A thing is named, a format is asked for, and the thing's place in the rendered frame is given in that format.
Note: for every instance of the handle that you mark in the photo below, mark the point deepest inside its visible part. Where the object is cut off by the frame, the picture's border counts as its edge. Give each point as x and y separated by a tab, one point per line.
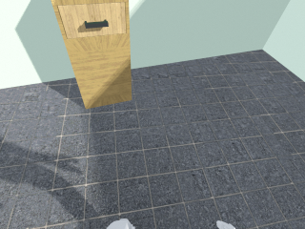
98	24

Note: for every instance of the drawer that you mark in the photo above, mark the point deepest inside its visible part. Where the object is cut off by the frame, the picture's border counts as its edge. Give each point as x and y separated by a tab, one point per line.
74	17

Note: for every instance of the cabinet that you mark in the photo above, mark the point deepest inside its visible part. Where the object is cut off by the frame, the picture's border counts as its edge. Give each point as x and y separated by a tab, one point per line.
101	63

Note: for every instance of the robot left thigh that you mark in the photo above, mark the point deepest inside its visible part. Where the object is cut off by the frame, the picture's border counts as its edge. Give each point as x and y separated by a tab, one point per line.
121	224

